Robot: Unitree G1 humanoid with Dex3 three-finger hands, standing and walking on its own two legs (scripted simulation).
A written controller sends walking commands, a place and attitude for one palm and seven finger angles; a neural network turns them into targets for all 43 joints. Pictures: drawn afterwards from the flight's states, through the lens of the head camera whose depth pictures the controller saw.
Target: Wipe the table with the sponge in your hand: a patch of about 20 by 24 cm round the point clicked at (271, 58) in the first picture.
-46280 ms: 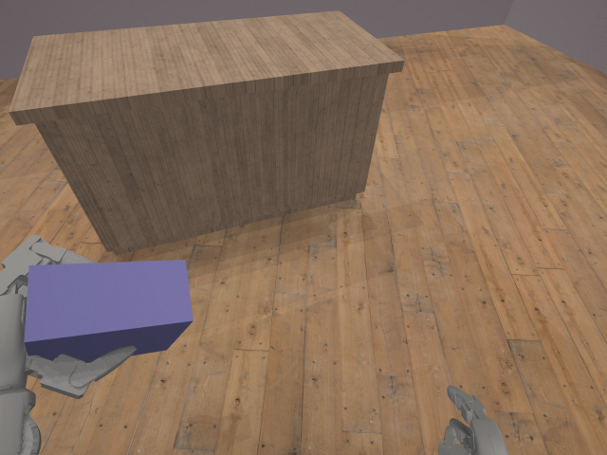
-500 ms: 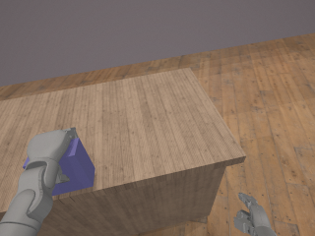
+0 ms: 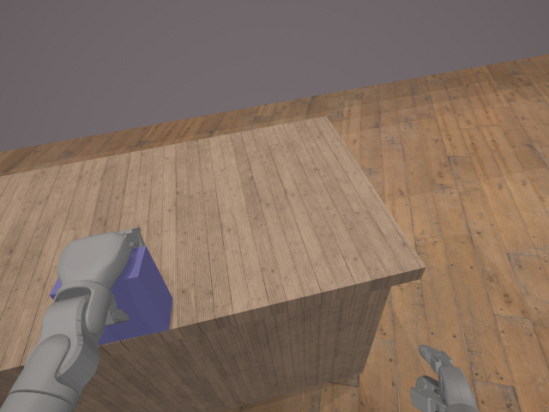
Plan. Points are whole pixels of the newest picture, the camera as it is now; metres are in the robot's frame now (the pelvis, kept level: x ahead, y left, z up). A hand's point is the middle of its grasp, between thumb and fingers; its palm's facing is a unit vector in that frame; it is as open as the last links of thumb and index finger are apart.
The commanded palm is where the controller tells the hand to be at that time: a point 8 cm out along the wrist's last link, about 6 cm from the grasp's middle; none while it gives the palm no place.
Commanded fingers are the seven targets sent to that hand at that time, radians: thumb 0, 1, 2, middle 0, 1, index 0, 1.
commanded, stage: lower the sponge onto the table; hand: left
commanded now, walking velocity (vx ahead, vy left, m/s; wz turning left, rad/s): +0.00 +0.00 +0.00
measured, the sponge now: (124, 305) +0.25 +0.30 +0.01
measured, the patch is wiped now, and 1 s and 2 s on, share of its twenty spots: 0.00 0.20 0.30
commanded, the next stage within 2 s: wipe forward along the first lane in 0.46 s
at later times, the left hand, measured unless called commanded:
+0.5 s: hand (113, 283) +0.25 +0.30 +0.06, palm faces -0.03 -0.06 -1.00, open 10.7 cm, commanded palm +0.24 +0.29 +0.12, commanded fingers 0.00 0.10 1.30 -1.20 -1.60 -1.20 -1.60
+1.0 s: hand (120, 258) +0.30 +0.31 +0.06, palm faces -0.11 -0.02 -0.99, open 10.6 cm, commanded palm +0.29 +0.31 +0.10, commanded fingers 0.00 0.10 1.30 -1.20 -1.60 -1.20 -1.60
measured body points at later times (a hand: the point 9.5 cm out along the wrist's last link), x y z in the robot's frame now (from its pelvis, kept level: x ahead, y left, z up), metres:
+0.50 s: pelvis +0.00 +0.00 +0.00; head -0.01 -0.04 +0.45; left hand +0.25 +0.29 +0.11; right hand +0.21 -0.22 -0.10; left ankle +0.05 +0.13 -0.74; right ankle -0.02 -0.10 -0.74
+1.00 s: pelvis -0.01 -0.01 -0.01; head +0.00 -0.05 +0.44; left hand +0.30 +0.31 +0.11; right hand +0.17 -0.25 -0.13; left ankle +0.05 +0.13 -0.74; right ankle -0.02 -0.10 -0.74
